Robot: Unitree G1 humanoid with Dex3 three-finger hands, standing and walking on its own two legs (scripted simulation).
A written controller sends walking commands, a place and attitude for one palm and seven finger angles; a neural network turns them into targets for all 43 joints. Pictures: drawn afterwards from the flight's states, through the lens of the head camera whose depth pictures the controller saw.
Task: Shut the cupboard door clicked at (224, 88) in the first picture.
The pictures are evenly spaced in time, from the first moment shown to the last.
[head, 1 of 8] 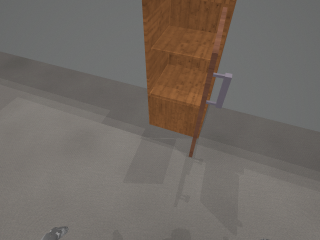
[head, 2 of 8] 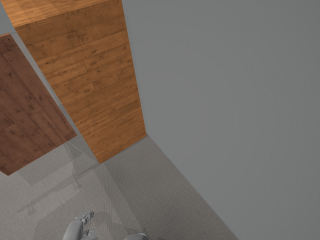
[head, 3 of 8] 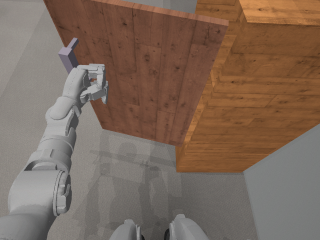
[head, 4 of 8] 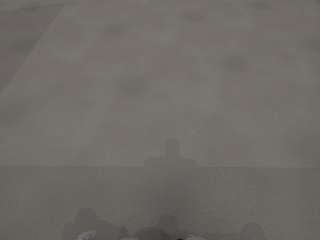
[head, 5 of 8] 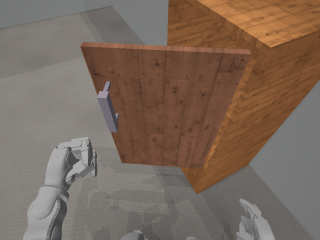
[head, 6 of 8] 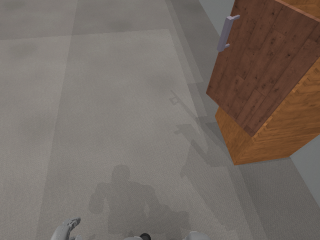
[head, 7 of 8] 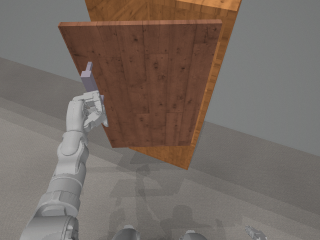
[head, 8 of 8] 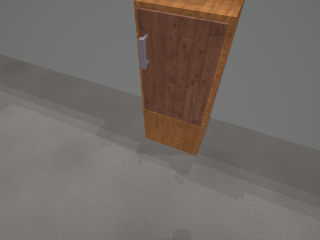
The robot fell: no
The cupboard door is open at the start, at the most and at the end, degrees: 94 94 0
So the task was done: yes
